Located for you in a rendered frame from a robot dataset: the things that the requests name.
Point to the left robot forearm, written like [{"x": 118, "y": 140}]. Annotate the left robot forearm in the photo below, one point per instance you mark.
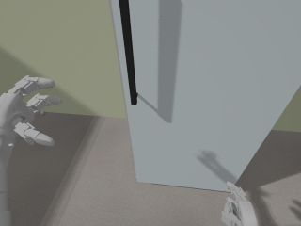
[{"x": 7, "y": 143}]

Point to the robot left hand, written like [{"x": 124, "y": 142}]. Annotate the robot left hand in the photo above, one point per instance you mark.
[{"x": 12, "y": 107}]

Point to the fridge door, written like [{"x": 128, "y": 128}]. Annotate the fridge door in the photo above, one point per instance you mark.
[{"x": 212, "y": 78}]

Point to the robot right hand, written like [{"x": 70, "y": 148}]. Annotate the robot right hand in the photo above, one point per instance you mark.
[{"x": 243, "y": 212}]

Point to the handle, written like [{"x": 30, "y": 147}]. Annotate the handle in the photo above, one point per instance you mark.
[{"x": 128, "y": 47}]

